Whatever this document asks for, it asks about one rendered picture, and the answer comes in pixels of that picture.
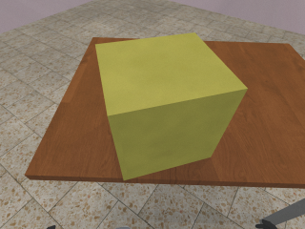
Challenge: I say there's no carton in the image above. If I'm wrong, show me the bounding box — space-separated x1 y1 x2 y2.
95 32 248 180

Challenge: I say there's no table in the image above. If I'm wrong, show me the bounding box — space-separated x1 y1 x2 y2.
24 37 305 225

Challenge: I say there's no robot right hand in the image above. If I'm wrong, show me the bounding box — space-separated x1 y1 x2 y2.
255 219 277 229

